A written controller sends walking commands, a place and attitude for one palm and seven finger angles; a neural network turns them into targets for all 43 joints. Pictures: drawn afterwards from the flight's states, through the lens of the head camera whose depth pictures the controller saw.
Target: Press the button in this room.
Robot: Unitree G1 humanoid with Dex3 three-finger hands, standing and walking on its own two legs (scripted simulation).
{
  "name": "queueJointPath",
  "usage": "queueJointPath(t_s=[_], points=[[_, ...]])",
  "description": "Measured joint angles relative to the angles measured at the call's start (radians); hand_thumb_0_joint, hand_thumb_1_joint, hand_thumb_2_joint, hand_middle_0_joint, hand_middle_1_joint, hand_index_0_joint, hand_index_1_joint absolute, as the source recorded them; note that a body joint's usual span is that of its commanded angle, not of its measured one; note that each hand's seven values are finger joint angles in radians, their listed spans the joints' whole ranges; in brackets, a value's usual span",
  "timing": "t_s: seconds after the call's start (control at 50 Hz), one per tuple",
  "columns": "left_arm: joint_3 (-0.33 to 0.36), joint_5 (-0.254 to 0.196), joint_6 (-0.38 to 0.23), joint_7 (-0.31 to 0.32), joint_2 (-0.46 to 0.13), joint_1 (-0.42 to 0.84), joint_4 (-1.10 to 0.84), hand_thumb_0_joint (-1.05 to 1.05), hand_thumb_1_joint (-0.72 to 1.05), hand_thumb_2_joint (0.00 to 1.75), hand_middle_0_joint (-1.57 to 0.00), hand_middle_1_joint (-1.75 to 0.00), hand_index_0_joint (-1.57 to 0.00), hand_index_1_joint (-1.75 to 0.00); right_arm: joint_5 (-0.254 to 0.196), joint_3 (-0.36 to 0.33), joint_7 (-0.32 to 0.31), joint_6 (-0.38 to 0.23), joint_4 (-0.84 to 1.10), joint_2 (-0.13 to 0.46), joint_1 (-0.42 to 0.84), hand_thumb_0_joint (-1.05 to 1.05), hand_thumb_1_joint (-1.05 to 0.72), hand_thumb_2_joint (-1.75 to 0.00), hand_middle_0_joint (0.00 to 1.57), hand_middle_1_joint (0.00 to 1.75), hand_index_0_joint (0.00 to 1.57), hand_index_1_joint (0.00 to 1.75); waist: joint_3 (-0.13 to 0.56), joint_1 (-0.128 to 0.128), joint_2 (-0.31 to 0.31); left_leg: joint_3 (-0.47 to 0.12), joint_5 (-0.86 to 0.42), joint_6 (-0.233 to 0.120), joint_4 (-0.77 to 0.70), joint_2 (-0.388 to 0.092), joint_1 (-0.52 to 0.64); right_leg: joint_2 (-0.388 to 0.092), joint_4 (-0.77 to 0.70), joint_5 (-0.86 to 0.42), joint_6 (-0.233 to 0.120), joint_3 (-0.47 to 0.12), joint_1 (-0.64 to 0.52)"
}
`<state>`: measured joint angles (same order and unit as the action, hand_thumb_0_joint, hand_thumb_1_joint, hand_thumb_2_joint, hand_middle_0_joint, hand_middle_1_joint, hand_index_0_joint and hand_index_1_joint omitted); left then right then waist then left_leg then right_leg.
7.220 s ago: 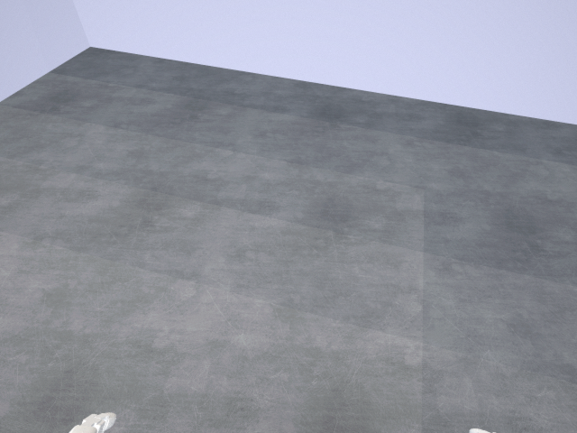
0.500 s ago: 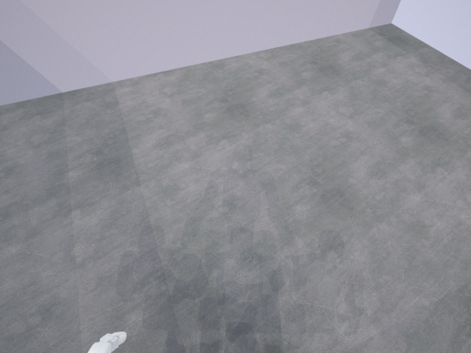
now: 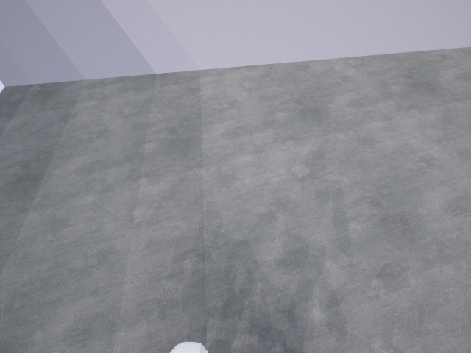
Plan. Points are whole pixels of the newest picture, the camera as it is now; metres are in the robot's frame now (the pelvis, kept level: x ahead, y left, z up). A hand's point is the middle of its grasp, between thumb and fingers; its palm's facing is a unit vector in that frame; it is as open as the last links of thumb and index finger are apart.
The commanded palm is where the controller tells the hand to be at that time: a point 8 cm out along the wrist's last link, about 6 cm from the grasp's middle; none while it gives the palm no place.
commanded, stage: turn or walk to find it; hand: left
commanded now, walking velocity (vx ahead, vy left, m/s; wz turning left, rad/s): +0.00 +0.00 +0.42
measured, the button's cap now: out of the picture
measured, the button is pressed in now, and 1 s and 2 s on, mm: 0 0 0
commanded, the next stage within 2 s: none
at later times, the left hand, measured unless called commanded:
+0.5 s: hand out of the picture +0.03 +0.27 -0.16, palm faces +0.23 -0.95 -0.23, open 7.4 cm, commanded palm none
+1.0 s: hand out of the picture -0.05 +0.18 -0.15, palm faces +0.42 -0.87 -0.26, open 7.3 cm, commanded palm none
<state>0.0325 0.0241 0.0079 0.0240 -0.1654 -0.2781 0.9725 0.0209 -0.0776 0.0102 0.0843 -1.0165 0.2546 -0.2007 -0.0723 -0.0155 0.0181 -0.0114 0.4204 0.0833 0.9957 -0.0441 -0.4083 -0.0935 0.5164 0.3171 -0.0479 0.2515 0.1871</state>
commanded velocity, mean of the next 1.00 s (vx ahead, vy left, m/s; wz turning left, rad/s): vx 0.00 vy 0.00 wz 0.42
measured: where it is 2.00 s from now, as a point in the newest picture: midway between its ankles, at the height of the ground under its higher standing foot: outside the picture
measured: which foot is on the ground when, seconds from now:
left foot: up 0.00-0.14, down 0.16-0.72, up 0.74-1.00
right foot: down 0.00-0.16, up 0.18-0.70, down 0.72-1.00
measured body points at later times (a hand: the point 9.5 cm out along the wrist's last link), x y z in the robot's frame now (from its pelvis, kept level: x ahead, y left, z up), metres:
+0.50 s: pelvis -0.02 +0.05 +0.01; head +0.00 +0.07 +0.45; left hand +0.02 +0.32 -0.14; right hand +0.10 -0.17 -0.13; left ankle -0.03 +0.13 -0.74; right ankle -0.01 -0.12 -0.66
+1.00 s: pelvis -0.04 -0.02 +0.00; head -0.01 -0.04 +0.45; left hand -0.07 +0.23 -0.13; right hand +0.08 -0.25 -0.16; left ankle -0.14 +0.12 -0.64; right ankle -0.01 -0.10 -0.74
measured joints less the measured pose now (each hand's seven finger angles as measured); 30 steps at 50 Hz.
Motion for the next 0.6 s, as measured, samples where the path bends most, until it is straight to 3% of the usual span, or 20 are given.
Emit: queueJointPath(t_s=[0.1,0.16,0.22,0.3,0.38,0.48,0.6], points=[[0.008,0.006,0.01,-0.004,-0.027,-0.029,0.026,0.0,0.91,0.9,-0.2,-0.3,-0.2,-0.3,-0.01,0.018,0.001,-0.018,0.03,-0.016,0.072,0.01,-0.92,-0.9,0.2,0.3,0.19,0.3,-0.013,-0.03,-0.026,0.061,0.015,-0.024,-0.227,0.012,0.089,-0.028,0.057,0.023,0.024,0.033,0.023],[0.018,-0.002,0.022,-0.006,-0.053,-0.041,0.042,0.0,0.91,0.9,-0.2,-0.3,-0.2,-0.3,-0.01,0.026,0.004,-0.042,0.055,-0.029,0.101,0.01,-0.91,-0.9,0.2,0.3,0.19,0.3,-0.008,-0.035,-0.051,0.093,-0.115,-0.058,-0.394,0.027,0.158,-0.058,0.137,0.06,0.051,0.052,0.051],[0.024,-0.006,0.056,-0.001,-0.077,-0.032,0.051,0.01,0.91,0.9,-0.2,-0.3,-0.2,-0.3,-0.005,0.039,0.004,-0.061,0.072,-0.052,0.116,0.01,-0.91,-0.9,0.2,0.3,0.2,0.3,-0.008,-0.048,-0.082,0.1,-0.082,-0.122,-0.383,0.048,0.161,-0.044,0.349,0.219,0.091,-0.059,0.135],[0.028,-0.006,0.067,-0.01,-0.08,0.013,0.046,0.01,0.91,0.9,-0.2,-0.3,-0.2,-0.3,-0.002,0.05,-0.01,-0.067,0.079,-0.062,0.101,0.0,-0.91,-0.9,0.2,0.3,0.2,0.3,0.004,-0.031,-0.061,0.06,-0.124,-0.138,-0.462,0.055,0.189,-0.012,0.543,0.169,0.113,-0.153,0.219],[0.029,-0.007,0.05,-0.014,-0.081,0.06,0.014,0.01,0.91,0.9,-0.2,-0.3,-0.2,-0.3,-0.006,0.053,-0.013,-0.07,0.07,-0.068,0.074,0.0,-0.91,-0.9,0.2,0.3,0.2,0.3,0.007,-0.022,-0.052,0.032,-0.177,-0.146,-0.536,0.068,0.211,-0.011,0.587,0.091,0.134,-0.208,0.259],[0.031,-0.009,0.049,-0.01,-0.082,0.112,-0.015,0.0,0.91,0.9,-0.2,-0.3,-0.2,-0.3,-0.003,0.047,-0.011,-0.069,0.06,-0.077,0.022,0.0,-0.91,-0.9,0.21,0.3,0.2,0.3,0.014,0.005,-0.046,0.001,-0.207,-0.145,-0.568,0.082,0.212,-0.007,0.537,0.073,0.148,-0.235,0.253],[0.026,-0.014,0.053,-0.007,-0.064,0.169,-0.045,0.0,0.91,0.9,-0.2,-0.3,-0.2,-0.3,0.006,0.031,-0.01,-0.055,0.042,-0.067,-0.042,0.0,-0.91,-0.9,0.21,0.3,0.2,0.3,0.012,0.048,-0.02,-0.044,-0.224,-0.128,-0.553,0.093,0.175,0.027,0.379,0.119,0.138,-0.235,0.197]])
